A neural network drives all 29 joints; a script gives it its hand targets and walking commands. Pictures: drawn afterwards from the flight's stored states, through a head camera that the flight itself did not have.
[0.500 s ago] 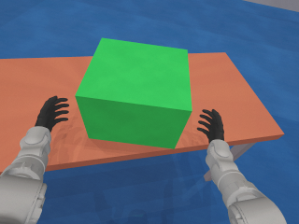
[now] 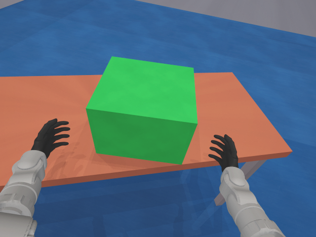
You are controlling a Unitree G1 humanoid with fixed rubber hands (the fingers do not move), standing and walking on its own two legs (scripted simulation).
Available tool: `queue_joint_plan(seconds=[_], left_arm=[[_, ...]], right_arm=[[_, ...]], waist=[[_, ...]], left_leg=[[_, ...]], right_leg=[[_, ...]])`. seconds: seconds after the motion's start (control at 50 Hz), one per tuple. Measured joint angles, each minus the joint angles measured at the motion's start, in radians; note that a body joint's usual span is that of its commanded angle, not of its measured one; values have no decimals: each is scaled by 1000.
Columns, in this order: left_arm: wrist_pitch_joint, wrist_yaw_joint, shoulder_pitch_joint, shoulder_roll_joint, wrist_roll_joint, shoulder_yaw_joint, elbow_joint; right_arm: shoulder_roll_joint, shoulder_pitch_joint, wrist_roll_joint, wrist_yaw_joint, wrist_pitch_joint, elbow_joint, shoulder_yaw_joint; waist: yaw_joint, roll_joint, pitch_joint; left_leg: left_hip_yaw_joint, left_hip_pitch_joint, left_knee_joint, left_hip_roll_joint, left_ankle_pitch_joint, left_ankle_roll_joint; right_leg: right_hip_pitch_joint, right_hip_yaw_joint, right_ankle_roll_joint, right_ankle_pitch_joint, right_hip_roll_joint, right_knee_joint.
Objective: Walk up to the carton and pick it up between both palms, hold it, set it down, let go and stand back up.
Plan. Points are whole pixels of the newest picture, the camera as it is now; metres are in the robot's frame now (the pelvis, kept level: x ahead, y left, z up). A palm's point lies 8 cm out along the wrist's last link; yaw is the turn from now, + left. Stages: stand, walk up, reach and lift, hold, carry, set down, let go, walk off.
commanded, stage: set down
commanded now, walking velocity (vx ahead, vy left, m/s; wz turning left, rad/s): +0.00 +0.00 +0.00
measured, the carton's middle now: (146, 109) +0.54 -0.02 +0.01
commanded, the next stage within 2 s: none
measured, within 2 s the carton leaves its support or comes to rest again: neither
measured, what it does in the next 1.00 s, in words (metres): stands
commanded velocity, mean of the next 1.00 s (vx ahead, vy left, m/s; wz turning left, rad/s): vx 0.00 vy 0.00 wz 0.00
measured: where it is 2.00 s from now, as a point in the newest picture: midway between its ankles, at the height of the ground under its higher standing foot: outside the picture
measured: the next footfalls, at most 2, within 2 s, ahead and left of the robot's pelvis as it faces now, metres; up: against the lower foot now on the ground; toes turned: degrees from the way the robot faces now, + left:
none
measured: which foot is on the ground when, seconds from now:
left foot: down 0.00-1.00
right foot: down 0.00-1.00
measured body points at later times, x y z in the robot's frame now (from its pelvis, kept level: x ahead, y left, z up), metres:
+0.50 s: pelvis +0.00 +0.00 +0.01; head -0.01 +0.02 +0.45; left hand +0.29 +0.29 +0.01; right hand +0.24 -0.22 +0.01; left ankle +0.05 +0.10 -0.73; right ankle +0.04 -0.16 -0.73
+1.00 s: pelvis +0.01 -0.01 +0.01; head +0.00 +0.00 +0.46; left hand +0.24 +0.26 -0.01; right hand +0.21 -0.21 +0.01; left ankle +0.05 +0.10 -0.73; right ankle +0.04 -0.16 -0.73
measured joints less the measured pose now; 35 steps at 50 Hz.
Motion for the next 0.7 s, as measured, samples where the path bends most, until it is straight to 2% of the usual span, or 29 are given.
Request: queue_joint_plan(seconds=[0.32, 0.54, 0.7], left_arm=[[59, -25, 381, 13, 0, 42, -374], [85, -17, 493, 58, 0, 46, -494], [142, -12, 559, 65, 0, 48, -584]], right_arm=[[2, 358, -1, -25, -42, -293, 28], [5, 471, -32, -47, 62, -459, 30], [17, 551, -54, -55, 149, -585, 30]], waist=[[58, 7, 78], [70, 3, 87], [78, -3, 97]], left_leg=[[1, 166, -41, 0, -16, 0], [1, 208, -41, -1, -12, 0], [1, 243, -49, -1, -12, 0]], right_leg=[[159, 0, -10, -23, 0, -28], [201, 0, -20, -21, 0, -28], [235, 0, -22, -21, -1, -33]])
